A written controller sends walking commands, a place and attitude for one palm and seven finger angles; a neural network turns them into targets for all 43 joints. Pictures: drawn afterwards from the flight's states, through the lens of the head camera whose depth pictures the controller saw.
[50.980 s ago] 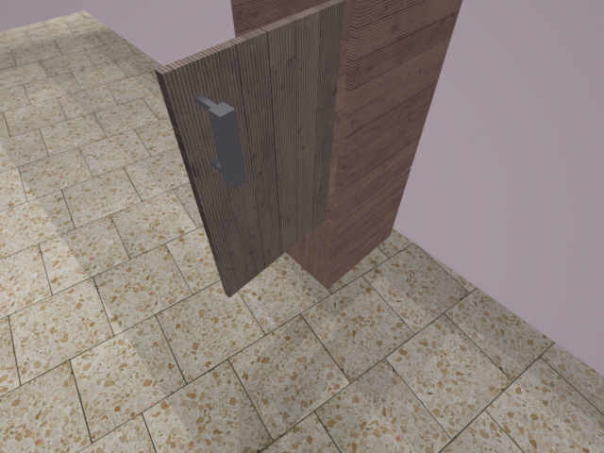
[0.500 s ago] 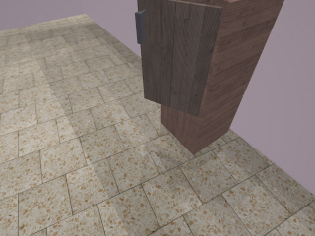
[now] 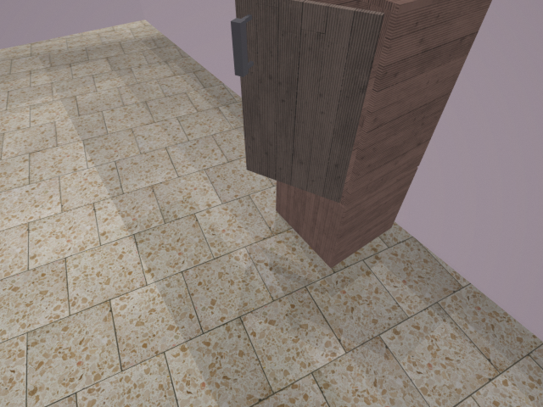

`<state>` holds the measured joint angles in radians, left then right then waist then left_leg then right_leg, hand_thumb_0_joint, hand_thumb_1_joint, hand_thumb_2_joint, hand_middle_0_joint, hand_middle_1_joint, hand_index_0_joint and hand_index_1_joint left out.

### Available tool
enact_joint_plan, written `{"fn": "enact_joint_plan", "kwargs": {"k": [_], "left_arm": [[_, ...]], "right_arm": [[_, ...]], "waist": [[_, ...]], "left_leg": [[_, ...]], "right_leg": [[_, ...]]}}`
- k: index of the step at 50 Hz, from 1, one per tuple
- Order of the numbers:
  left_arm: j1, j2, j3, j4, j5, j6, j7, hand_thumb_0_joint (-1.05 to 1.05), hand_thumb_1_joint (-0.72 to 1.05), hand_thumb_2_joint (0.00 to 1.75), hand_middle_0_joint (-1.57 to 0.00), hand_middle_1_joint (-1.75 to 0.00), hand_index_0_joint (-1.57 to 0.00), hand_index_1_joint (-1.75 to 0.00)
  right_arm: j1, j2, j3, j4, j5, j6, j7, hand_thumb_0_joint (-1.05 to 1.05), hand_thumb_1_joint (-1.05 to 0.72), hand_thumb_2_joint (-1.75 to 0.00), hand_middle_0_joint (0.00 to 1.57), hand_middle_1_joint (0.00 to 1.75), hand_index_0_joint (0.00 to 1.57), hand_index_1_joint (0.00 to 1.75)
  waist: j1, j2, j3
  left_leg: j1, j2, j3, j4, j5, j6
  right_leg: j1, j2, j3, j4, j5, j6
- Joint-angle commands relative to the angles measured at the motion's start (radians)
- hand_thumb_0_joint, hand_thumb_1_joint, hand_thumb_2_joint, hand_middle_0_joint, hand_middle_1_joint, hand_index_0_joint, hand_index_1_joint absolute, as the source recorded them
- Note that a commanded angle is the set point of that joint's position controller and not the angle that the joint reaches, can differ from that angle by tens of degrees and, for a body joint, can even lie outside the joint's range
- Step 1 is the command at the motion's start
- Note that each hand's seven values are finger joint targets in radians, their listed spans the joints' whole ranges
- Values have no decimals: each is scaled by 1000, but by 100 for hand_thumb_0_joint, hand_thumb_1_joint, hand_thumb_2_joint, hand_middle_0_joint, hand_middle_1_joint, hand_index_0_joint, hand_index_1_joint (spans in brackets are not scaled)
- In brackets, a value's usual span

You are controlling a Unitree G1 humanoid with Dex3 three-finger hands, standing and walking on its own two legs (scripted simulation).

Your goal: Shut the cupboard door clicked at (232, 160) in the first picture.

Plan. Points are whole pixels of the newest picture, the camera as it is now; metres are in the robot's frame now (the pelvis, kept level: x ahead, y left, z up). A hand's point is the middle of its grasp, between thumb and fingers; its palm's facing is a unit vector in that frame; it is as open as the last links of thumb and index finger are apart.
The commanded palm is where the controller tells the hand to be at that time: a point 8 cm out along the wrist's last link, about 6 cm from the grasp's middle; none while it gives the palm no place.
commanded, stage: look to check the result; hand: left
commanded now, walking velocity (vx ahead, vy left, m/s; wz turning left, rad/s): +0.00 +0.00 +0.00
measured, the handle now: (244, 45) +0.93 +0.12 +0.12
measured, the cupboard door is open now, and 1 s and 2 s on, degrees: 27 27 27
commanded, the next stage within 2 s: walk to a spot facing it in 0.34 s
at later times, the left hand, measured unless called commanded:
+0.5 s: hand out of the picture +0.07 +0.23 -0.16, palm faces -0.01 -0.95 -0.32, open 7.4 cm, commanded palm none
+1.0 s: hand out of the picture +0.00 +0.23 -0.19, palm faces +0.27 -0.93 -0.25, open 7.4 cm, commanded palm none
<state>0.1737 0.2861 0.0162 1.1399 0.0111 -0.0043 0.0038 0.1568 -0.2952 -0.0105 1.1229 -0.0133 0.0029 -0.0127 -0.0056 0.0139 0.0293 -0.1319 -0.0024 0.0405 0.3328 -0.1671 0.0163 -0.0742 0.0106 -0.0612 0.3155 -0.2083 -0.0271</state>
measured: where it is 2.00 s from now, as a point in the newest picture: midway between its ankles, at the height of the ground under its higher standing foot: outside the picture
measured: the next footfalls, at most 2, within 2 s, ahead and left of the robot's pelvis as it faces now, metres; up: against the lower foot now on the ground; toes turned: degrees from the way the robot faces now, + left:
right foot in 1.12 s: +0.08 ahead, -0.11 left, +0.00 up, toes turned +21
left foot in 1.40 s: -0.02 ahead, +0.14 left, +0.00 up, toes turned +37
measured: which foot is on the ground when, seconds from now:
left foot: down 0.00-1.00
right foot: down 0.00-0.86, up 0.88-1.00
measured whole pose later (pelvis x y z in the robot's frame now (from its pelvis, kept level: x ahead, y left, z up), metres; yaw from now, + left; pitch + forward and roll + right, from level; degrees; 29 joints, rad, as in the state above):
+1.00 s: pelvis +0.00 +0.02 -0.02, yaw +16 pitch +0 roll +0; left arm 0.20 0.22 0.07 0.97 0.02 0.07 0.02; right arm 0.25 -0.17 -0.04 0.98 -0.04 0.05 0.00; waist -0.03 -0.01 0.10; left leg -0.36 -0.03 -0.01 0.61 -0.25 0.02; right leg -0.39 -0.05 -0.03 0.99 -0.50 0.03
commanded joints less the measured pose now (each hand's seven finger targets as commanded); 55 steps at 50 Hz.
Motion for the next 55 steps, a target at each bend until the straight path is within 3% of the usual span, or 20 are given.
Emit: {"fn": "enact_joint_plan", "kwargs": {"k": [1,24,28,30,32,34,35,37,40,41,42,43,44,45,46,48,50,53,54,55], "left_arm": [[-18,191,35,-52,1,-27,13,0,90,90,-20,-30,-20,-30],[-42,208,38,-55,0,-27,16,0,90,90,-20,-30,-20,-30],[26,116,30,-57,-3,0,31,0,90,90,-20,-30,-20,-30],[49,130,43,-74,-1,9,35,0,90,90,-20,-30,-20,-30],[75,151,58,-94,2,14,39,0,90,90,-20,-30,-20,-30],[82,153,67,-121,9,16,43,0,90,90,-20,-30,-20,-30],[68,149,70,-137,16,16,45,0,90,90,-20,-30,-20,-30],[12,153,76,-175,21,14,43,0,90,90,-20,-30,-20,-30],[15,146,83,-199,11,17,34,0,90,90,-20,-30,-20,-30],[30,126,81,-204,9,22,30,0,90,90,-20,-30,-20,-30],[72,69,75,-227,0,31,27,0,90,90,-20,-30,-20,-30],[32,50,67,-269,5,36,30,0,90,90,-20,-30,-20,-30],[7,48,74,-290,10,43,28,0,90,90,-20,-30,-20,-30],[-14,37,79,-285,14,44,25,0,90,90,-20,-30,-20,-30],[-21,46,80,-288,13,41,20,0,90,90,-20,-30,-20,-30],[-1,23,74,-284,8,30,15,0,90,90,-20,-30,-20,-30],[27,5,69,-284,2,24,19,0,90,90,-20,-30,-20,-30],[132,8,75,-262,2,22,23,0,90,90,-20,-30,-20,-30],[182,21,80,-252,5,19,26,0,90,90,-20,-30,-20,-30],[203,78,92,-255,18,12,33,0,90,90,-20,-30,-20,-30]], "right_arm": [[-20,-183,-28,-58,3,-24,-15,0,-90,-90,20,30,20,30],[-37,-196,-24,-56,2,-23,-15,0,-90,-90,20,30,20,30],[18,-76,-6,-61,1,2,-13,0,-90,-90,20,30,20,30],[26,-74,-14,-77,0,12,-11,0,-90,-90,20,30,20,30],[29,-62,-23,-97,1,20,-11,0,-90,-90,20,30,20,30],[17,-45,-39,-129,-3,35,-10,0,-90,-90,20,30,20,30],[16,-42,-46,-142,-2,40,-7,0,-90,-90,20,30,20,30],[33,-15,-51,-164,6,44,4,0,-90,-90,20,30,20,30],[97,7,-49,-170,-2,42,17,0,-90,-90,20,30,20,30],[137,-27,-58,-165,-7,37,20,0,-90,-90,20,30,20,30],[181,-110,-78,-176,-20,30,15,0,-90,-90,20,30,20,30],[226,-164,-96,-173,-26,32,5,0,-90,-90,20,30,20,30],[213,-179,-101,-180,-29,32,-1,0,-90,-90,20,30,20,30],[169,-159,-97,-194,-28,26,-5,0,-90,-90,20,30,20,30],[133,-128,-88,-208,-25,21,-8,0,-90,-90,20,30,20,30],[115,-116,-86,-215,-26,15,-13,0,-90,-90,20,30,20,30],[121,-120,-91,-216,-25,17,-16,0,-90,-90,20,30,20,30],[62,-111,-95,-241,-19,30,-13,0,-90,-90,20,30,20,30],[29,-98,-93,-255,-12,37,-10,0,-90,-90,20,30,20,30],[25,-46,-91,-270,-3,43,-4,0,-90,-90,20,30,20,30]], "waist": [[-1,-12,-27],[-1,-11,-37],[6,-14,-38],[15,-29,-30],[27,-110,-37],[34,-163,5],[29,-170,36],[-6,-132,67],[-32,-107,36],[-46,8,15],[-50,277,-9],[-81,284,-36],[-69,169,-28],[-52,222,-17],[-40,198,-3],[-29,120,-37],[-28,106,-88],[15,96,-90],[41,80,-72],[50,-66,-37]], "left_leg": [[34,132,-122,-51,135,17],[44,132,-119,-47,202,10],[-36,113,-111,30,247,-9],[-109,92,-105,92,234,-15],[-177,52,-68,228,145,-25],[-275,29,-36,475,-277,-36],[-304,50,-40,575,-360,-34],[-281,82,-48,544,-374,-39],[-147,57,36,291,-112,-39],[-40,84,-29,187,91,-12],[-8,268,-343,74,351,93],[-62,382,-534,-47,226,196],[-143,369,-543,-82,-74,199],[-173,322,-537,-95,-171,171],[-198,297,-501,-87,-176,159],[-119,258,-441,-35,14,159],[-75,243,-421,14,168,167],[-199,175,-382,32,71,124],[-300,128,-357,57,-55,88],[-437,28,-283,195,-208,25]], "right_leg": [[-41,-135,125,-69,130,-27],[8,-147,108,-59,232,-24],[28,-171,66,29,275,-11],[47,-203,74,62,302,-34],[71,-282,97,56,365,-87],[43,-391,140,30,453,-180],[7,-432,139,23,455,-209],[-45,-422,54,69,483,-184],[-99,-347,-67,202,377,-78],[-197,-296,-108,325,228,-18],[-326,-155,-156,519,-135,68],[-351,-76,-44,706,-484,65],[-362,-77,32,790,-427,52],[-409,-84,65,814,-347,54],[-409,-92,84,802,-293,55],[-408,-73,77,693,-275,66],[-345,-46,65,562,-294,67],[-151,-5,22,331,-181,66],[-45,-17,22,185,-108,61],[29,-158,182,1,-198,17]]}}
